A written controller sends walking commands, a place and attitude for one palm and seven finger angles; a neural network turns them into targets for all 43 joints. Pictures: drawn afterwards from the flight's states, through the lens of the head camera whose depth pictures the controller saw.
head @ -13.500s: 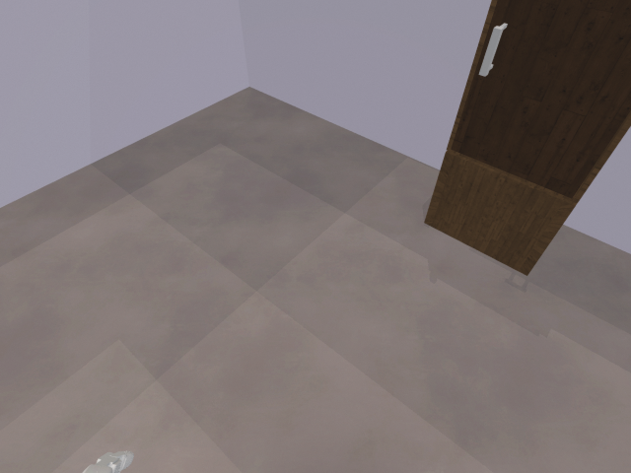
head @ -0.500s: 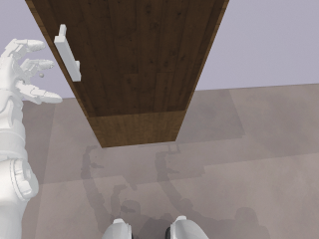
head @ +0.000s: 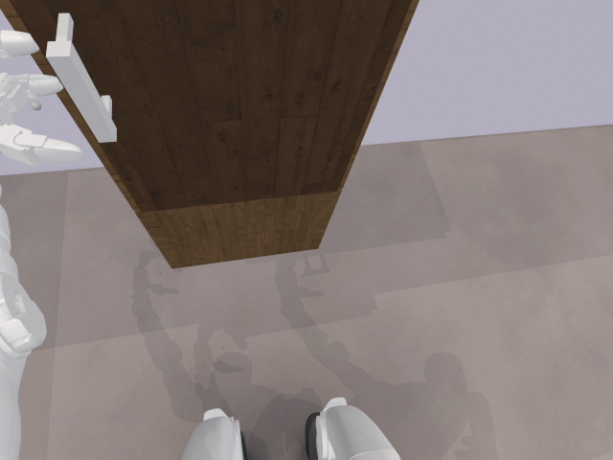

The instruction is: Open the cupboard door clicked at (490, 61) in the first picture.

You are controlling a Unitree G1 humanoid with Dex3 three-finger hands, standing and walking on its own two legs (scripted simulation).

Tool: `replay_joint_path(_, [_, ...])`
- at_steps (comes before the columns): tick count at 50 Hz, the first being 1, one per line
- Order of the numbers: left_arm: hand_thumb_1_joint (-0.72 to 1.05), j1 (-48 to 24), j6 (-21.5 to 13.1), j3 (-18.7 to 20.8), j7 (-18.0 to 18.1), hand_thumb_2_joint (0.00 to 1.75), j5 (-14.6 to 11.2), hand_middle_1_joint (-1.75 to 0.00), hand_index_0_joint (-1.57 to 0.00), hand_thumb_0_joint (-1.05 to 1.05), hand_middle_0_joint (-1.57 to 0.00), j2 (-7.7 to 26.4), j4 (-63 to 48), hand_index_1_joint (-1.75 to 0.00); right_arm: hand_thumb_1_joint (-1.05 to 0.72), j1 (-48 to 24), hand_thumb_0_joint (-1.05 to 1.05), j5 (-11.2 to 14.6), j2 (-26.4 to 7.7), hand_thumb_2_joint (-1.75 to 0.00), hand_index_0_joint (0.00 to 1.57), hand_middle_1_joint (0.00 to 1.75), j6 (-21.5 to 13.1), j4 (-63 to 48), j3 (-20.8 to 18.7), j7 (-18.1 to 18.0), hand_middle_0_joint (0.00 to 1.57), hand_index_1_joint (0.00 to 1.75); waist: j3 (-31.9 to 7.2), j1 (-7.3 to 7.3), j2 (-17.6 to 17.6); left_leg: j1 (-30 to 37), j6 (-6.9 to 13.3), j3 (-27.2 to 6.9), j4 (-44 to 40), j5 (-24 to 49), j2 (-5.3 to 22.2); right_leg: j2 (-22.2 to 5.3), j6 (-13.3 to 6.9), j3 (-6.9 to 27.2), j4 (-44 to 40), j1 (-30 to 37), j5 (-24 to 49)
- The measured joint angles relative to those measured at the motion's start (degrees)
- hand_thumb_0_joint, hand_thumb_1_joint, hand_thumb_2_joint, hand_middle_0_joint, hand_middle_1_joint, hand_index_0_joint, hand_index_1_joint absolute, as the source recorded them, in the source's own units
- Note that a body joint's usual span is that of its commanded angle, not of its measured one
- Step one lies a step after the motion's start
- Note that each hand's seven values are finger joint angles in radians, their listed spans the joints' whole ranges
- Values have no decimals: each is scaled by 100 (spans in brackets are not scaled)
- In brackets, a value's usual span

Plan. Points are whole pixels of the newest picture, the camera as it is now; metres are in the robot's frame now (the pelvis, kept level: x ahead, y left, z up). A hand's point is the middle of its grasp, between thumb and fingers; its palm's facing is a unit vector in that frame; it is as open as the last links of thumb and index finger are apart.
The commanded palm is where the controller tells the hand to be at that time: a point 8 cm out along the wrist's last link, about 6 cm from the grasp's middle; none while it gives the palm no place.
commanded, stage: move the hooked fingers beside the handle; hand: left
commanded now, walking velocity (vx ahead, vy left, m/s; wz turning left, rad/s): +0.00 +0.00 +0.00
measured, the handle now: (87, 83) +0.55 +0.21 +0.09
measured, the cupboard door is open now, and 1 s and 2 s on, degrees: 0 0 0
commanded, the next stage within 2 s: slide the fingers in behind the handle in 0.54 s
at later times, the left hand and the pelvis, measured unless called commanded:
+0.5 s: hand (38, 115) +0.50 +0.25 +0.09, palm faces +0.06 -1.00 +0.00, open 14.0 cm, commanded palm +0.48 +0.30 +0.09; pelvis +0.01 +0.00 +0.00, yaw +0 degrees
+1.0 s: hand (50, 111) +0.51 +0.24 +0.09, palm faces +0.08 -1.00 +0.00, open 13.8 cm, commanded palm +0.49 +0.28 +0.09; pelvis -0.01 +0.00 +0.00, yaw +1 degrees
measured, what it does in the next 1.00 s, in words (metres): stands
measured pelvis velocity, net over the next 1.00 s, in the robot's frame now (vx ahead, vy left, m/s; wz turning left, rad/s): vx -0.01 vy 0.00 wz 0.01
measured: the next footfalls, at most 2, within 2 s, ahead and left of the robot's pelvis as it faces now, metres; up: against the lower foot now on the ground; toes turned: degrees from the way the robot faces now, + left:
none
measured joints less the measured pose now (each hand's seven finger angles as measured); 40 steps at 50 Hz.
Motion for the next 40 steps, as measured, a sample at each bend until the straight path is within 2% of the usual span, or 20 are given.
replay_joint_path(4, [-50, 173, -88, 46, 67, 30, -22, -120, -31, -2, -30, -135, -227, -121, -91, 9, 0, -15, 19, -90, 21, 30, 36, -17, -43, 34, 20, 30, -56, 13, 8, 50, 4, 14, -6, -42, 13, 15, 11, 17, -36, 55, -16])
replay_joint_path(9, [-50, 297, -16, 58, 116, 30, -23, -120, -30, -2, -30, -199, -268, -121, -91, -29, 0, 2, 45, -90, 20, 30, 100, -67, -45, 64, 20, 30, -104, 36, 25, 182, 19, 32, -44, -80, 13, 19, 29, 37, -93, 188, -36])
replay_joint_path(19, [-50, 558, -104, -189, 153, 30, -191, -120, -30, -2, -30, -534, -515, -120, -91, -138, 0, 18, 101, -90, 20, 30, 129, -110, -72, 111, 20, 30, -138, 216, 55, 364, 29, 32, -109, -79, -32, -20, 48, 37, -138, 372, -54])
replay_joint_path(23, [-50, 547, -127, -205, 195, 30, -183, -120, -30, -2, -30, -651, -464, -120, -91, -224, 0, 24, 103, -90, 21, 30, 126, -91, -63, 112, 20, 30, -142, 234, 43, 380, 25, 16, -91, -71, -45, -34, 41, 22, -100, 386, -65])
replay_joint_path(30, [-50, 469, -192, -104, 294, 30, -30, -120, -30, -2, -30, -528, -324, -120, -91, -326, 0, 34, 73, -90, 21, 30, 67, -136, -39, 69, 20, 30, -79, 162, 21, 302, 5, -6, -12, -44, -37, -28, 12, 4, 10, 299, -60])
replay_joint_path(35, [-50, 296, -243, -155, 248, 30, -83, -120, -30, -2, -30, -377, -241, -120, -91, -300, 0, 50, 43, -90, 20, 30, 35, -67, -33, 39, 20, 30, -30, 149, 15, 235, -12, -43, 27, -15, -30, -21, -9, -29, 50, 244, -44])
replay_joint_path(40, [-50, 77, -77, -332, 138, 30, -137, -120, -30, -2, -30, -303, -18, -120, -91, -225, 0, 64, -4, -90, 20, 30, 10, 9, -13, 5, 20, 30, -18, 117, 31, 159, -19, -89, 34, 23, -40, -27, -21, -73, 49, 190, -20])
